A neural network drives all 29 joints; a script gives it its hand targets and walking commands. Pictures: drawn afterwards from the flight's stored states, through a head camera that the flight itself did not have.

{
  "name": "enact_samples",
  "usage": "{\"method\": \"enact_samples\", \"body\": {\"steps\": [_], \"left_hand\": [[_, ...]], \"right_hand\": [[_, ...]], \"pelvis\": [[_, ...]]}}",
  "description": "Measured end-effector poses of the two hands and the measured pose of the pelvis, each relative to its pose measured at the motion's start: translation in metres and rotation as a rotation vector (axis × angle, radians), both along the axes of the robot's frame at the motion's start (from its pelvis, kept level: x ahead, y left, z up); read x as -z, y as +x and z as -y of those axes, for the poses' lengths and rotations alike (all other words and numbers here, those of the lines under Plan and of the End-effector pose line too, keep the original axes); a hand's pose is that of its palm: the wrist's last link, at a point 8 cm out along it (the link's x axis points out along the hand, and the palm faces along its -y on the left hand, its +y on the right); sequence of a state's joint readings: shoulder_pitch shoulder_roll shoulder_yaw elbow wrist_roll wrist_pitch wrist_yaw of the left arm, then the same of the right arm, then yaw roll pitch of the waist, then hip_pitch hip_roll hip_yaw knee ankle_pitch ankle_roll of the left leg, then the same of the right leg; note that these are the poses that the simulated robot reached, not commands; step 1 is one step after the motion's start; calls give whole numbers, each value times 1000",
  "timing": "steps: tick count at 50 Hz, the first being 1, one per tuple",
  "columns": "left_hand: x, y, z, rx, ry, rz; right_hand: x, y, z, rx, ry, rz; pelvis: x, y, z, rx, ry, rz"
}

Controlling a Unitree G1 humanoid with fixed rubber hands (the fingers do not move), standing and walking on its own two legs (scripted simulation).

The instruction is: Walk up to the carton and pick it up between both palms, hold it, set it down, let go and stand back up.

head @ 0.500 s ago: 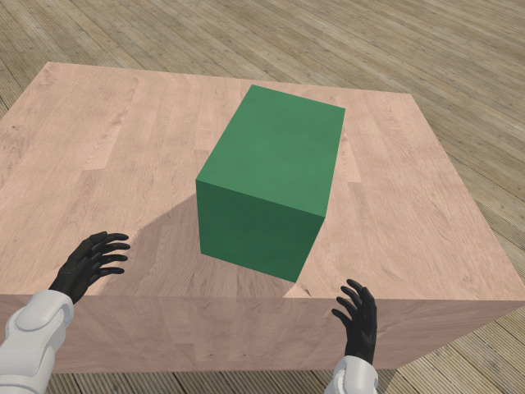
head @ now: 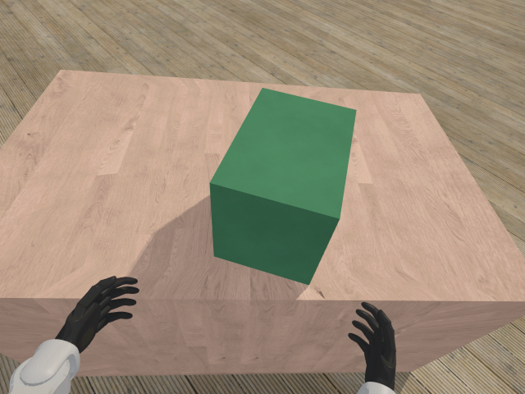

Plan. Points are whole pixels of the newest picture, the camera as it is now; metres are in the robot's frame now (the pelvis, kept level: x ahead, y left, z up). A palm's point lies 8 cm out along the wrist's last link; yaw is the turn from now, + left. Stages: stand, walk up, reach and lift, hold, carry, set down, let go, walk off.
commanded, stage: set down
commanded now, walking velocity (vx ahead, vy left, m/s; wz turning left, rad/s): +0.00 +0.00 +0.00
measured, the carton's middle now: (284, 183) +0.52 +0.00 +0.00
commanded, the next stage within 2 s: let go in 1.04 s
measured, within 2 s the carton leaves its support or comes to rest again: neither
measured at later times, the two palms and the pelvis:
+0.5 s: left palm (111, 355) +0.17 +0.23 -0.03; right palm (410, 379) +0.18 -0.21 -0.04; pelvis +0.01 -0.03 +0.01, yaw +0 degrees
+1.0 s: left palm (134, 369) +0.16 +0.20 -0.06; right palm (426, 388) +0.18 -0.24 -0.06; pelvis +0.01 -0.05 +0.01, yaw +1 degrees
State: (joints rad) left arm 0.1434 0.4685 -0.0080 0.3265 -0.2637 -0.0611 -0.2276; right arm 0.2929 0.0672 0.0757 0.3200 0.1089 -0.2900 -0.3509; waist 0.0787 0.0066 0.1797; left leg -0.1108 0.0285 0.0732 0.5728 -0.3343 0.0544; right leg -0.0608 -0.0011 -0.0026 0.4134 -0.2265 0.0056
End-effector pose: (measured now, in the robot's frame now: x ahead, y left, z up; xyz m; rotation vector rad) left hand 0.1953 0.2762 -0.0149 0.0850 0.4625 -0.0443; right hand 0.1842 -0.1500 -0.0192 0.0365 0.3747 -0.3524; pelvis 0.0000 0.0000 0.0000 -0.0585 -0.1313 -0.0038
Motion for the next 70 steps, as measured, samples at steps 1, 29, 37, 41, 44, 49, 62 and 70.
{"method": "enact_samples", "body": {"steps": [1, 29, 37, 41, 44, 49, 62, 70], "left_hand": [[2, -2, 2, -2, -2, -5], [26, -27, 56, -94, 39, -159], [29, -25, 68, -108, 63, -190], [29, -25, 70, -115, 77, -211], [31, -26, 72, -120, 84, -231], [39, -32, 76, -127, 88, -277], [55, -38, 94, -139, 123, -361], [49, -27, 102, -140, 137, -345]], "right_hand": [[1, 0, 3, -8, -7, -4], [26, -6, 69, -184, -41, -170], [33, -4, 82, -216, -42, -198], [36, -3, 83, -235, -43, -205], [39, -3, 84, -250, -48, -215], [42, -6, 89, -270, -67, -246], [52, -16, 114, -305, -103, -348], [53, -15, 122, -316, -100, -345]], "pelvis": [[0, 0, 0, -1, 1, -1], [-8, 9, 38, -17, 43, -5], [-9, 10, 50, -26, 51, -21], [-9, 11, 53, -29, 53, -21], [-9, 12, 53, -30, 53, -18], [-10, 12, 52, -29, 53, -17], [-10, 7, 50, -18, 53, -41], [-10, 9, 52, -14, 55, -50]]}}
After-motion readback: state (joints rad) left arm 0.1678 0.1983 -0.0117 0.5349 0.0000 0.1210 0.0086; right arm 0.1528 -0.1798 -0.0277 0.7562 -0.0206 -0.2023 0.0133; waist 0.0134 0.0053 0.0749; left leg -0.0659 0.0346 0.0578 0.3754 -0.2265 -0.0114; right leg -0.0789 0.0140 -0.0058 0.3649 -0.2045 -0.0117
